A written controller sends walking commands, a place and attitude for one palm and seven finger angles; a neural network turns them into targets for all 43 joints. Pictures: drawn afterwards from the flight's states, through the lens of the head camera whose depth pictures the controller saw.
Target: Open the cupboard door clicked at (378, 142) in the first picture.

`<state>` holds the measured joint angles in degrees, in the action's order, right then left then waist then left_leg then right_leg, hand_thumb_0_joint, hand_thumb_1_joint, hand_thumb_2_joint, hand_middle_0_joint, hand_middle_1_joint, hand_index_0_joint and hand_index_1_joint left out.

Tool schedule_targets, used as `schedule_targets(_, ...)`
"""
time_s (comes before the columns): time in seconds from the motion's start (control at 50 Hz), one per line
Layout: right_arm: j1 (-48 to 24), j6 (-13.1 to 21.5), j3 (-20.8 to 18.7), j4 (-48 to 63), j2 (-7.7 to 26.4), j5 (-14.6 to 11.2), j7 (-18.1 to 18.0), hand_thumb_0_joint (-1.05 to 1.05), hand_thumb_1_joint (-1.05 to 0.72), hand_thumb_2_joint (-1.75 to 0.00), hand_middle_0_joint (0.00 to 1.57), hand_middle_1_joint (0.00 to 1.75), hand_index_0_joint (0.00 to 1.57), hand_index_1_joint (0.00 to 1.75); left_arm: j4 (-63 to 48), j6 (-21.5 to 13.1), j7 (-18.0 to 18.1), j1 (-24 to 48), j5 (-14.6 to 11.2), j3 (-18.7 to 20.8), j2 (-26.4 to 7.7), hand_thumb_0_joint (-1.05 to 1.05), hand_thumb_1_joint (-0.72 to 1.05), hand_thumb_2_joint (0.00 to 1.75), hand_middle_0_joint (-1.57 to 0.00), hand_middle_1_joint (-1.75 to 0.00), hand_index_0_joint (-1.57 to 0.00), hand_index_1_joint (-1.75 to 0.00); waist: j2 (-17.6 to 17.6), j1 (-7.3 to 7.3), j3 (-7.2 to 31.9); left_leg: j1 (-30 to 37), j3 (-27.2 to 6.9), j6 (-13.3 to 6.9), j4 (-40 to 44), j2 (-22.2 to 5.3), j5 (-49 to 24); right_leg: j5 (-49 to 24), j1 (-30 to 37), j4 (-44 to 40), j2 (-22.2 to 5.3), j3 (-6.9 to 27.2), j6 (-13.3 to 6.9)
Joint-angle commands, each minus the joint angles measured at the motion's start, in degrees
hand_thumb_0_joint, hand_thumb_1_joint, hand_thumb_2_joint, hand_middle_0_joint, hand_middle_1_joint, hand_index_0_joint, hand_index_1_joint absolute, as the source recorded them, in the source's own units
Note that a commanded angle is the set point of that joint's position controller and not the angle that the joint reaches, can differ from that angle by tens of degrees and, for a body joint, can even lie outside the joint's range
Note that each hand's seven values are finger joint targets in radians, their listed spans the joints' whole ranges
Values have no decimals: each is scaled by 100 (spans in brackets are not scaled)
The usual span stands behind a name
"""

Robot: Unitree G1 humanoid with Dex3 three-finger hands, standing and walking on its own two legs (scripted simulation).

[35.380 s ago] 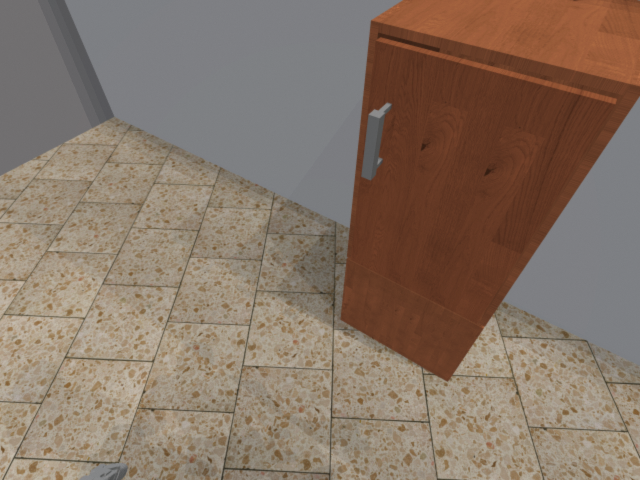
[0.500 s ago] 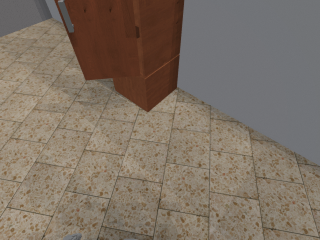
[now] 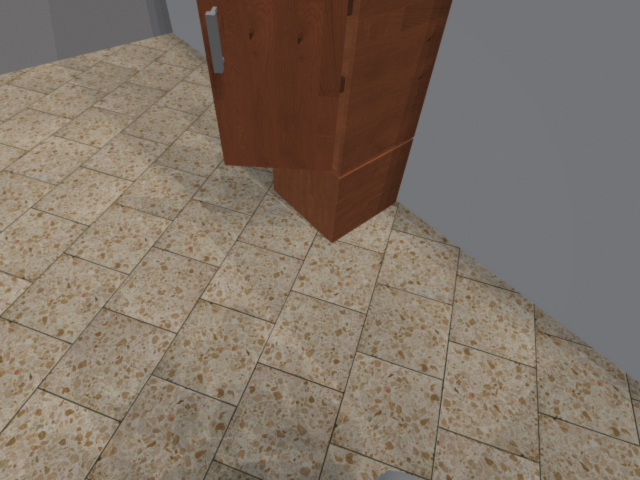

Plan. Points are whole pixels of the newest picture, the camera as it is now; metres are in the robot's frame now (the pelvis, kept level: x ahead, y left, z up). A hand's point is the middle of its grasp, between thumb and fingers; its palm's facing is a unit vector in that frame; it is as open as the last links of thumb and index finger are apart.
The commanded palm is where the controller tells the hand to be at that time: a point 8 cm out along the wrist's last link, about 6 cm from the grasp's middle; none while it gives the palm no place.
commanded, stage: take the last steps up to it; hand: left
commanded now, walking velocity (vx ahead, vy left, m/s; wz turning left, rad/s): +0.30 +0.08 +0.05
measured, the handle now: (216, 40) +1.06 +0.34 +0.04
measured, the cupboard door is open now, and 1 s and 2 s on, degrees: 48 48 48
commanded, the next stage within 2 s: come to a stop and stand still in 1.14 s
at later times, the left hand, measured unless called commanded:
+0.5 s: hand out of the picture +0.13 +0.21 -0.19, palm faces +0.12 -0.98 -0.15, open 7.3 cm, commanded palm none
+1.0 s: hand (223, 285) +0.47 +0.21 -0.17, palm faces +0.01 -0.98 -0.18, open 7.3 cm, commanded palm none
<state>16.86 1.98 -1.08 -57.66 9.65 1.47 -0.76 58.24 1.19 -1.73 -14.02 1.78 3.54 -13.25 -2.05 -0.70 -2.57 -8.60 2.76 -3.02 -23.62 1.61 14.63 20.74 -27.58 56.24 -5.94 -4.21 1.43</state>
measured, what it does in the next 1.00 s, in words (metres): walks ahead: right foot, then left foot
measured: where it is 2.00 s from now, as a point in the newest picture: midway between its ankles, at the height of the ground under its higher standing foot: (299, 390)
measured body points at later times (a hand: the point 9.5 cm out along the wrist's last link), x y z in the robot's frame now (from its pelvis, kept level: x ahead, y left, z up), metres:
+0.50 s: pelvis +0.16 +0.03 -0.01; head +0.18 +0.06 +0.44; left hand +0.12 +0.26 -0.18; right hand +0.24 -0.22 -0.15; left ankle +0.22 +0.14 -0.75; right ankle +0.11 -0.13 -0.74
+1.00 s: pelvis +0.35 +0.04 -0.01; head +0.38 +0.03 +0.43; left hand +0.47 +0.27 -0.15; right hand +0.29 -0.18 -0.17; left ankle +0.26 +0.15 -0.68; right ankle +0.38 -0.06 -0.74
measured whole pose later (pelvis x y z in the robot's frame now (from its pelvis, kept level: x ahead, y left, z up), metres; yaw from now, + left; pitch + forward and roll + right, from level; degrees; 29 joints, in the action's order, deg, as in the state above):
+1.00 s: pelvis +0.35 +0.04 -0.01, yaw +2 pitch -1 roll +0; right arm 20.7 0.5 -1.9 -65.2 9.0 1.1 -0.2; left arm 55.1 -3.8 -0.7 -6.1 1.2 2.6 -9.3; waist 0.9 2.6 -5.4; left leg -17.7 3.9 0.3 -58.5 -3.0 26.9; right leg 15.2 -16.7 33.3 -2.4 -8.0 -1.9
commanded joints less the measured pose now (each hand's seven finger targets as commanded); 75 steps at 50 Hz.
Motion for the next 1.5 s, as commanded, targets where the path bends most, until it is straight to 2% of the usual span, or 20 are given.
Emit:
schedule_targets(0.0,403,93,-236,25,951,3,-17,0,-90,-90,20,30,20,30,-649,-222,-5,666,-38,-26,-146,0,90,90,-20,-30,-20,-30,753,171,-230,-198,-1142,-797,1389,-1435,251,-155,107,-1177,20,-98,11)
schedule_targets(0.1,359,58,-211,-142,813,-32,8,0,-90,-90,20,30,20,30,-415,-300,27,32,-25,63,-314,0,90,90,-20,-30,-20,-30,387,-189,-79,-905,-762,-440,361,-1003,571,-607,2036,-2702,271,-149,-20)
schedule_targets(0.14,391,79,-151,19,421,-84,64,0,-90,-90,20,30,20,30,-73,-394,99,-1130,-6,257,-1050,0,90,90,-20,-30,-20,-30,-1323,-617,172,-2713,213,116,-1980,19,1410,666,3873,-3932,-1502,2238,-764)
schedule_targets(0.18,-219,27,-250,235,673,-21,92,0,-90,-90,20,30,20,30,-102,-378,200,-1195,-63,255,-1066,0,90,90,-20,-30,-20,-30,-1143,-585,-85,-3105,-358,185,-3903,-429,1712,1945,2850,-4861,-2147,3406,-1366)
schedule_targets(0.26,-111,-117,-251,83,263,17,222,0,-90,-90,20,30,20,30,-283,-499,224,-371,-51,121,-398,0,90,90,-20,-30,-20,-30,-658,-22,-195,-2286,-174,406,-3392,-842,280,363,1480,-4931,-1439,1207,-873)
schedule_targets(0.42,102,43,-265,145,308,5,283,0,-90,-90,20,30,20,30,6,-445,131,-368,-47,200,-665,0,90,90,-20,-30,-20,-30,-335,183,-5,-166,630,465,-505,-298,-228,333,926,-3986,-853,237,-581)
schedule_targets(0.44,489,70,-328,55,577,7,228,0,-90,-90,20,30,20,30,-50,-408,111,-318,-49,175,-540,0,90,90,-20,-30,-20,-30,204,385,74,579,391,391,-335,-451,183,527,365,-3304,-658,95,-450)
schedule_targets(0.48,1738,99,-533,-138,1521,110,37,0,-90,-90,20,30,20,30,-471,-400,72,13,-92,53,-41,0,90,90,-20,-30,-20,-30,1973,887,463,1474,-2599,-631,1114,-2441,1493,1329,-1096,-119,451,-553,-57)
schedule_targets(0.54,914,167,-352,34,993,49,-44,0,-90,-90,20,30,20,30,-426,-418,66,458,-47,47,-107,0,90,90,-20,-30,-20,-30,1151,508,68,487,-2136,-807,1249,-2355,742,256,-1499,1453,-195,365,-203)
schedule_targets(0.62,569,305,-237,-43,727,13,-74,0,-90,-90,20,30,20,30,-218,-311,13,154,-44,-2,55,0,90,90,-20,-30,-20,-30,819,159,278,481,-615,-601,1152,-1867,-1445,-322,-729,303,-218,183,-80)
schedule_targets(0.76,700,215,-239,-277,763,31,-22,0,-90,-90,20,30,20,30,-503,-259,-2,863,-34,-35,66,0,90,90,-20,-30,-20,-30,675,232,-95,189,-272,-621,1170,-1739,-1218,-692,175,-1564,55,-175,-101)
schedule_targets(0.84,640,164,-203,-385,660,12,-20,0,-90,-90,20,30,20,30,-320,-325,24,216,-13,63,-178,0,90,90,-20,-30,-20,-30,420,-161,61,-246,96,-244,-102,-1295,-1313,-1083,1908,-2694,327,-315,-252)
schedule_targets(0.88,662,188,-165,-175,369,-89,43,0,-90,-90,20,30,20,30,95,-428,108,-1265,-21,298,-1068,0,90,90,-20,-30,-20,-30,-1356,-642,833,-2413,842,293,-2859,-242,880,-1211,4345,-3577,-1636,2333,-1184)
schedule_targets(0.9,319,134,-178,3,533,-87,58,0,-90,-90,20,30,20,30,53,-387,166,-1406,-103,317,-1233,0,90,90,-20,-30,-20,-30,-1086,-718,614,-2824,301,305,-4020,-305,2189,-1029,3949,-4148,-2219,3144,-1673)
schedule_targets(1.02,99,-78,-203,-142,80,-10,145,0,-90,-90,20,30,20,30,-198,-515,221,-118,-68,99,-365,0,90,90,-20,-30,-20,-30,-503,77,69,-1814,67,516,-2966,-839,434,-1390,1498,-4535,-1136,745,-1062)
schedule_targets(1.18,287,107,-252,-90,442,16,169,0,-90,-90,20,30,20,30,13,-445,149,-177,-95,117,-467,0,90,90,-20,-30,-20,-30,65,304,255,250,352,461,-293,-462,-455,-513,932,-3378,-536,273,-590)
schedule_targets(1.22,1240,116,-430,-159,1412,100,19,0,-90,-90,20,30,20,30,-223,-405,127,-227,-128,0,-10,0,90,90,-20,-30,-20,-30,1960,676,669,1259,-2191,-589,679,-2391,-362,1215,-442,-736,488,-523,-120)
schedule_targets(1.24,1171,67,-395,-141,1342,101,-38,0,-90,-90,20,30,20,30,-289,-382,172,17,-86,-49,-86,0,90,90,-20,-30,-20,-30,1376,683,493,842,-2480,-850,812,-2604,-846,1492,-549,165,430,19,-175)
schedule_targets(1.32,-310,52,-120,111,823,30,-210,0,-90,-90,20,30,20,30,113,-141,241,-302,-162,-115,27,0,90,90,-20,-30,-20,-30,929,44,400,-271,-800,-588,366,-2082,-4412,730,678,-522,14,385,52)
schedule_targets(1.48,-460,-251,-428,119,1258,21,-263,0,-90,-90,20,30,20,30,-316,174,264,-126,-80,49,-221,0,90,90,-20,-30,-20,-30,1179,145,656,5,-721,-686,72,-2170,-4243,537,738,-824,402,240,-37)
